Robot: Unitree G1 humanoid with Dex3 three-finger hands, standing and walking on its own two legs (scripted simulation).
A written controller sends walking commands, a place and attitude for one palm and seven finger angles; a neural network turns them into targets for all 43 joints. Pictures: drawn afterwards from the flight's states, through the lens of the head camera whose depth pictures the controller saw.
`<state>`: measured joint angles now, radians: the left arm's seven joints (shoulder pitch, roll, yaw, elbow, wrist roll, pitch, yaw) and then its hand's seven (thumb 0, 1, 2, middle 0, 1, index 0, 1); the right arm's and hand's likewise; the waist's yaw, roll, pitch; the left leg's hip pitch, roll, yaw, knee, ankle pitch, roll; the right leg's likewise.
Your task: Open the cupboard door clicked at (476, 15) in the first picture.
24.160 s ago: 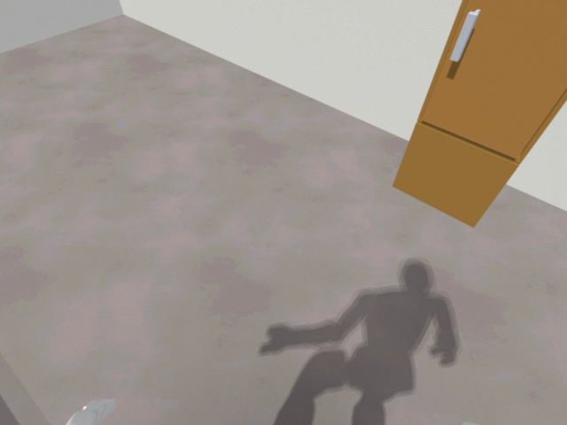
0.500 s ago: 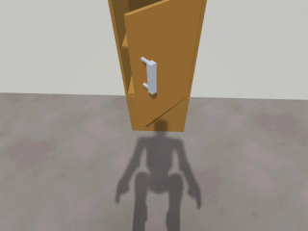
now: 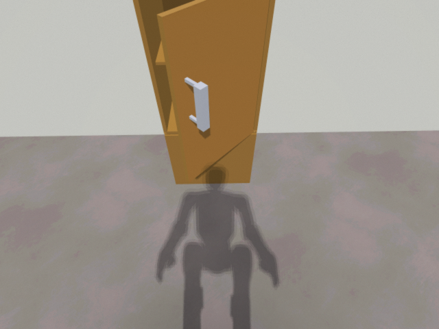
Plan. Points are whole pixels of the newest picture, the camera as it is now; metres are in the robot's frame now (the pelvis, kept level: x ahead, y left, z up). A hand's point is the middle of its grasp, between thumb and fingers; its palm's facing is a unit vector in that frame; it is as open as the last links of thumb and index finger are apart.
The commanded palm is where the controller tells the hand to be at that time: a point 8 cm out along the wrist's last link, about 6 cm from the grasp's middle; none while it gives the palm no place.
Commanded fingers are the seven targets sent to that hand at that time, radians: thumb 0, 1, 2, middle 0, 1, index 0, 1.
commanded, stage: walk to a spot facing it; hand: left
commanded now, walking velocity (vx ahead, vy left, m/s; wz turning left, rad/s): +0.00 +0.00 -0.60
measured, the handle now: (196, 104) +0.66 +0.11 +0.01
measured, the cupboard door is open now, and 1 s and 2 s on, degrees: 45 45 45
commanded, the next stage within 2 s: none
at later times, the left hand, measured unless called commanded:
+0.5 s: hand out of the picture +0.10 +0.16 -0.17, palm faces -0.21 -0.93 -0.29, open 7.4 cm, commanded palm none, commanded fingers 0.00 0.90 0.90 -0.20 -0.30 -0.20 -0.30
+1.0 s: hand (191, 306) +0.20 +0.08 -0.17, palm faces -0.52 -0.80 -0.29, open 7.4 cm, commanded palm none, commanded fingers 0.00 0.90 0.90 -0.20 -0.30 -0.20 -0.30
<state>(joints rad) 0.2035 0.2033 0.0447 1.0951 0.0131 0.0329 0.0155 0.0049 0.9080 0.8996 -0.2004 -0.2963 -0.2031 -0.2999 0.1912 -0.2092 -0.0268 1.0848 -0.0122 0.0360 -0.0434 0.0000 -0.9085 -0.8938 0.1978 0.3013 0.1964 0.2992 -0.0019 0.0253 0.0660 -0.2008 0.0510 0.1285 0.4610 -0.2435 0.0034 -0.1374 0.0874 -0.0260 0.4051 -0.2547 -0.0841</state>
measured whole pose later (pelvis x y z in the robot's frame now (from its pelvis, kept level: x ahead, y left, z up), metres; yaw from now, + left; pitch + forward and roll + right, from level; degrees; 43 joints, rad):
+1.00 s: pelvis -0.02 -0.05 -0.02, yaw -34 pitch +1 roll +0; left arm 0.12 0.26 0.08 0.89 0.02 0.03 -0.03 0.01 0.91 0.90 -0.20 -0.30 -0.20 -0.30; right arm 0.19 -0.26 -0.06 0.90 -0.01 0.05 -0.03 0.00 -0.90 -0.89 0.20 0.30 0.20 0.30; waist 0.00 0.03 0.12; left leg -0.36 0.15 0.09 0.86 -0.50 -0.07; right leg -0.33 0.00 -0.04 0.64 -0.31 -0.02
